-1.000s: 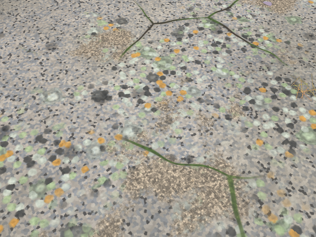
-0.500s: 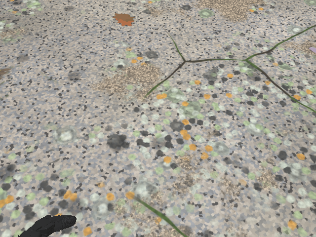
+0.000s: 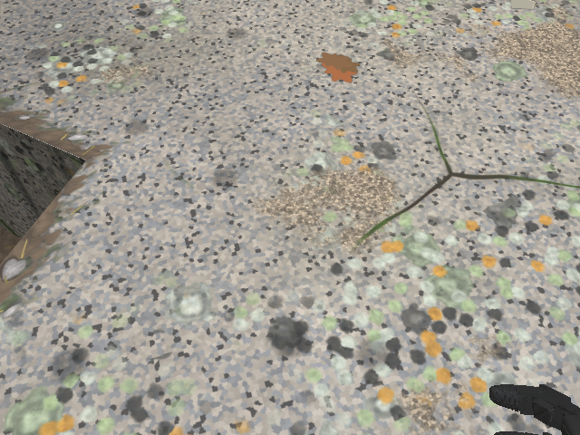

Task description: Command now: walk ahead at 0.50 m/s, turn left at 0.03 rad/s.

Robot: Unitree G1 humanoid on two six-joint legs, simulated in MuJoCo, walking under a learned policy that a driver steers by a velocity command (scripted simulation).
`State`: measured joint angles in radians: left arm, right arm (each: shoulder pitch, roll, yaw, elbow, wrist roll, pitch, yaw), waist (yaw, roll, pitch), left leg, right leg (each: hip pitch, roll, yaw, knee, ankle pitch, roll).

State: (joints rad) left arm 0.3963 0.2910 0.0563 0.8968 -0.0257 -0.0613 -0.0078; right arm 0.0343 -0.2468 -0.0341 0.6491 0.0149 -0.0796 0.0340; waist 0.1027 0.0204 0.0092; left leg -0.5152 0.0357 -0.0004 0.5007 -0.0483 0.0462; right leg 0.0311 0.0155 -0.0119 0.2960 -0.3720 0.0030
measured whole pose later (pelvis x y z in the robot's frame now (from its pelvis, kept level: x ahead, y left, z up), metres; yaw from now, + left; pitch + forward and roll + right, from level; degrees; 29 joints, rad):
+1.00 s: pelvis +0.53 -0.01 +0.01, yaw +0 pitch +2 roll -2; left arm 0.36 0.28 0.05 0.91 -0.02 -0.07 -0.01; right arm 0.06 -0.26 -0.04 0.76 0.01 -0.07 0.03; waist 0.09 0.04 0.01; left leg -0.60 0.09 -0.02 0.56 0.03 0.01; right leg 0.01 0.05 -0.04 0.23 -0.28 -0.02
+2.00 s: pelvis +1.09 -0.05 +0.01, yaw -18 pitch +1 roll -1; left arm 0.28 0.26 0.05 0.79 0.00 -0.06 0.00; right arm 0.09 -0.28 -0.04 0.80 0.00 -0.09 0.02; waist 0.05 0.05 0.03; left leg -0.66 0.11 -0.03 0.62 0.11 -0.02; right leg -0.05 0.10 0.03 0.26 -0.23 -0.08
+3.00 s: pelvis +1.26 -0.08 +0.00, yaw +16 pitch +2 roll +0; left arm 0.16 0.30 0.08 0.71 -0.01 0.01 0.03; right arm 0.17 -0.30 -0.09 0.60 0.02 0.07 0.01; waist 0.02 -0.02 0.04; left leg -0.29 0.00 0.03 0.55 -0.27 0.01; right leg -0.29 -0.13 -0.13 0.59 -0.31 0.04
